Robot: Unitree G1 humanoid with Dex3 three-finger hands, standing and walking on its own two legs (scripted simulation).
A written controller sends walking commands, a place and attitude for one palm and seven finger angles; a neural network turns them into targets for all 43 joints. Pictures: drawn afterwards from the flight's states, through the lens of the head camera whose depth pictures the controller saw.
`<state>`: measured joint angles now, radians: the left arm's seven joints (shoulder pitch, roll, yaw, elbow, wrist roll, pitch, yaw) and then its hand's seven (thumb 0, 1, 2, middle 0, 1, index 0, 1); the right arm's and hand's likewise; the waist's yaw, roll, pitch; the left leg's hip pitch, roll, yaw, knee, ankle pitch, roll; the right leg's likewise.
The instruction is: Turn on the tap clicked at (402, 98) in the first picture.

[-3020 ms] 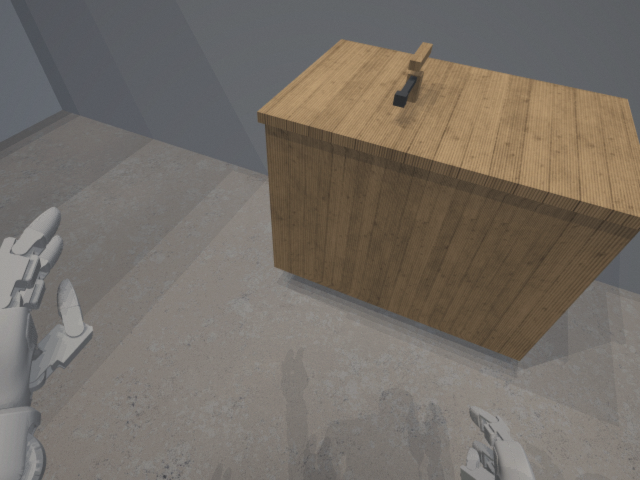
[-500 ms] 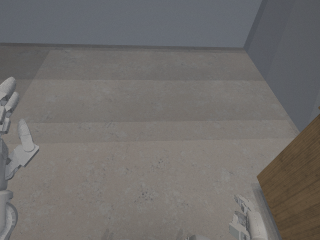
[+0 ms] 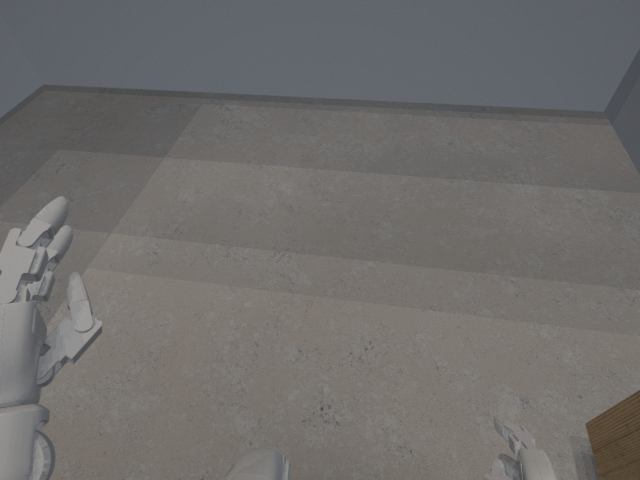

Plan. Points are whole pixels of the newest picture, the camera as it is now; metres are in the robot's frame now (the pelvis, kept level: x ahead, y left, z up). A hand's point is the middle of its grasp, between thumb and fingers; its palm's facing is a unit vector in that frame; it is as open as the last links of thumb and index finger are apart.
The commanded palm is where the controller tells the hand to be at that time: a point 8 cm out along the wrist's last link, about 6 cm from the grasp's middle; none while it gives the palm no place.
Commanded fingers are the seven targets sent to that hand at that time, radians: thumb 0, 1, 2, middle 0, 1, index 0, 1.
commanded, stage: walk to a spot facing it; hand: left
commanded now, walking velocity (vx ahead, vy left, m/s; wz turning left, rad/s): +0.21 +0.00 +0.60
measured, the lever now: out of the picture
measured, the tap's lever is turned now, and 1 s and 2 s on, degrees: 0 0 0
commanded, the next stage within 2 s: turn to face it in 0.20 s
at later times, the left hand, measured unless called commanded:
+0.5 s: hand (45, 281) +0.24 +0.26 +0.20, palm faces +0.53 -0.73 -0.43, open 7.4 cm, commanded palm +0.19 +0.30 +0.18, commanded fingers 0.00 0.90 0.90 -0.20 -0.30 -0.20 -0.30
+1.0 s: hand (184, 235) +0.30 +0.15 +0.20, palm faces +0.27 -0.83 -0.49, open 7.4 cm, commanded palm +0.25 +0.21 +0.18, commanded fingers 0.00 0.90 0.90 -0.20 -0.30 -0.20 -0.30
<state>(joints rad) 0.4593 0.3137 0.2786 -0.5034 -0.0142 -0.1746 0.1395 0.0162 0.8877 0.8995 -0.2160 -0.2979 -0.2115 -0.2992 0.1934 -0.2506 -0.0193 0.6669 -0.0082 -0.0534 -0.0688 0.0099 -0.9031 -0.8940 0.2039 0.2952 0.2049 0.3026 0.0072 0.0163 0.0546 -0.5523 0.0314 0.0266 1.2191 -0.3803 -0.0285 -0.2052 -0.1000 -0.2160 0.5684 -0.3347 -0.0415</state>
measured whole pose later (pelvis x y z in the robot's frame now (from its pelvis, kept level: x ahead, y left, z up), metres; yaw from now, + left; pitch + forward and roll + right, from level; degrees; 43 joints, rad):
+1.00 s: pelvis +0.07 -0.06 +0.00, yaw -6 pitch +2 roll +2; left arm 0.52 0.46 0.42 -0.60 -0.06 -0.25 0.14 0.01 0.89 0.90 -0.22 -0.30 -0.22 -0.30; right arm 0.18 -0.28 -0.06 0.55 0.01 -0.01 -0.03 0.01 -0.91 -0.89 0.20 0.29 0.20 0.30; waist -0.01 -0.04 0.03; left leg -0.35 0.03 0.04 0.76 -0.43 -0.06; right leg -0.38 0.10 0.04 0.49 -0.15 -0.10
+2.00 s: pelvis -0.07 -0.07 +0.00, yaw -41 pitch -1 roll +1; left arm 0.44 0.35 0.35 -0.50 -0.02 -0.18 0.13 0.01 0.89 0.90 -0.21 -0.30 -0.21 -0.30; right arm 0.19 -0.17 0.00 0.52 0.01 0.02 -0.01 0.01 -0.91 -0.89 0.20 0.29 0.20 0.30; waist 0.06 -0.02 0.04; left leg -0.23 0.10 0.15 0.55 -0.29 -0.04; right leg -0.53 0.05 -0.02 1.07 -0.40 0.04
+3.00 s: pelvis -0.21 -0.04 -0.01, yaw -76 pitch -1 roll -1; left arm 0.37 0.39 0.36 -0.49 -0.03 -0.18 0.13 0.01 0.89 0.90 -0.21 -0.30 -0.21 -0.30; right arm 0.19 -0.15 0.05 0.52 0.02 -0.03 0.02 0.00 -0.90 -0.89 0.21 0.30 0.21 0.30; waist 0.04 0.06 0.15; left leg -0.29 0.24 0.17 0.70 -0.35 -0.09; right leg -0.32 0.02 -0.08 0.62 -0.26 -0.01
